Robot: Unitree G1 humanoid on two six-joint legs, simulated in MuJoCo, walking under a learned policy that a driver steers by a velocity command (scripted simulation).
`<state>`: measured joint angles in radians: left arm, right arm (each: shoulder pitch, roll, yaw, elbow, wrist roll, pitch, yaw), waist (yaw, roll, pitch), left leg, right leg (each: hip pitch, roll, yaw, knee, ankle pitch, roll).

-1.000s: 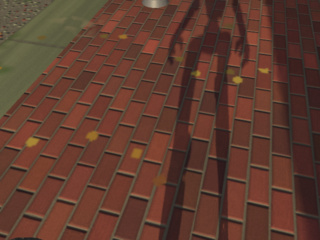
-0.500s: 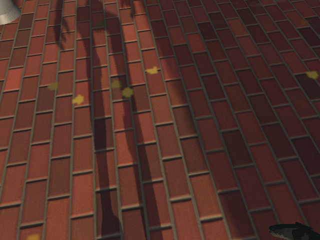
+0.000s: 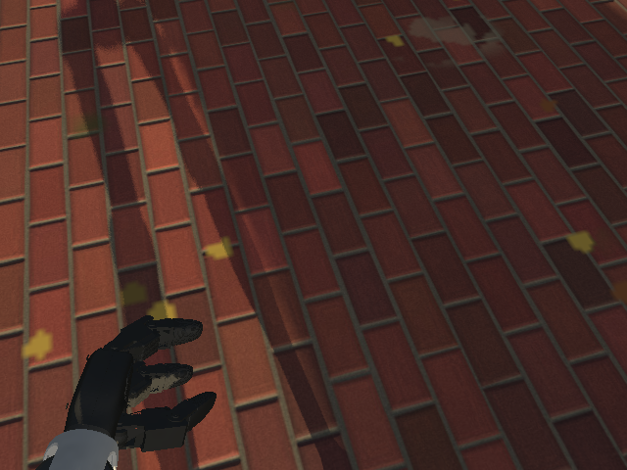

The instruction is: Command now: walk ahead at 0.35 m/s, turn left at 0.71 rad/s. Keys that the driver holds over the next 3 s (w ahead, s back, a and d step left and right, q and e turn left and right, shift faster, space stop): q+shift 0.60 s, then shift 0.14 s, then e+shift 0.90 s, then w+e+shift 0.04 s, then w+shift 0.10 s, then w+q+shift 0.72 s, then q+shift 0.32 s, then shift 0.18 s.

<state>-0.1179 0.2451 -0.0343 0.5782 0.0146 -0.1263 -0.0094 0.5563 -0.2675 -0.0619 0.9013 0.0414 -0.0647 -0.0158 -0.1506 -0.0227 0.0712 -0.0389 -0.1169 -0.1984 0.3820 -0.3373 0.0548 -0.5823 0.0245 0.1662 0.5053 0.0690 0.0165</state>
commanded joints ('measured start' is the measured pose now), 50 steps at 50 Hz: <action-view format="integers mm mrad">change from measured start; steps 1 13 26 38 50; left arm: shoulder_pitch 159 161 267 225 281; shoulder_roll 152 151 160 137 259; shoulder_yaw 80 118 141 117 151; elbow -22 66 91 112 64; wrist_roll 1 9 5 -20 -27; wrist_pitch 3 70 100 121 114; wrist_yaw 29 40 -5 11 15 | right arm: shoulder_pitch -133 -216 -248 -424 -475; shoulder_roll -166 -79 -400 -212 -107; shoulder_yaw -52 -35 -132 -54 -33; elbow -120 -314 -393 -421 -379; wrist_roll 8 -19 -28 -48 -55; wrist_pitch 5 101 136 100 69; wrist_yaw -20 -25 3 -17 -24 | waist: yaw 196 116 142 140 167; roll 112 -71 410 163 -208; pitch -146 -189 -167 -251 -88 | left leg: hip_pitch -310 -568 126 -172 -403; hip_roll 58 230 428 312 35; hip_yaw -143 150 -238 -106 129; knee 153 742 51 52 394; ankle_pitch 477 -24 812 524 -174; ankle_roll -22 -152 216 173 -67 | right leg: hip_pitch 562 416 -44 148 359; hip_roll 50 -325 -96 -34 -257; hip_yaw -67 -43 -415 -130 340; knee -88 -222 497 325 -162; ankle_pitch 177 255 -679 -393 -68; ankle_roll -5 -276 69 63 -243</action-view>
